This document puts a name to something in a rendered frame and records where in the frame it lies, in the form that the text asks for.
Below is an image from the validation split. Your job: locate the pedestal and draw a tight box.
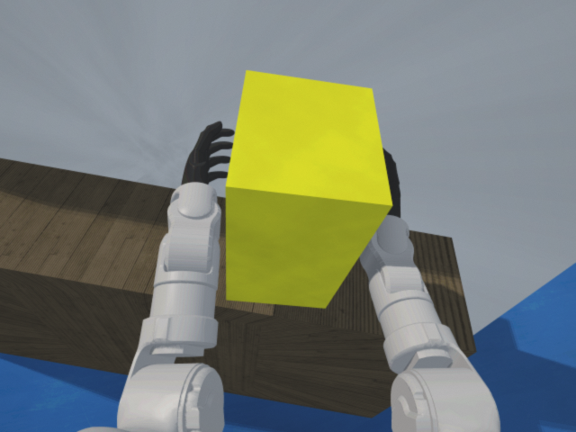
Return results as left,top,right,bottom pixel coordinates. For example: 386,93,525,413
0,158,477,418

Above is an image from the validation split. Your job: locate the left robot hand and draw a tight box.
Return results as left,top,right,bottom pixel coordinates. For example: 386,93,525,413
181,121,235,185

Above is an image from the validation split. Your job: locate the right robot hand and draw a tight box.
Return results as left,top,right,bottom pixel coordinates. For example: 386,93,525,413
382,148,401,218

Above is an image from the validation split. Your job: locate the carton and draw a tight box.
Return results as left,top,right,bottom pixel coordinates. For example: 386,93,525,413
226,70,392,309

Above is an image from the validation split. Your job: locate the robot left forearm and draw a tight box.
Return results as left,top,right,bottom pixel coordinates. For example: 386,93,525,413
117,182,221,427

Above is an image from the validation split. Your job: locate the right robot upper arm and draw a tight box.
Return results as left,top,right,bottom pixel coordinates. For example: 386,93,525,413
391,368,500,432

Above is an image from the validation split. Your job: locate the robot right forearm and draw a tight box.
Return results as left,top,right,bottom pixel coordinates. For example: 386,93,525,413
360,215,500,432

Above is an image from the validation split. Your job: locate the left robot upper arm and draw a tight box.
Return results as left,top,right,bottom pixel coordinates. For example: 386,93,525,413
77,363,225,432

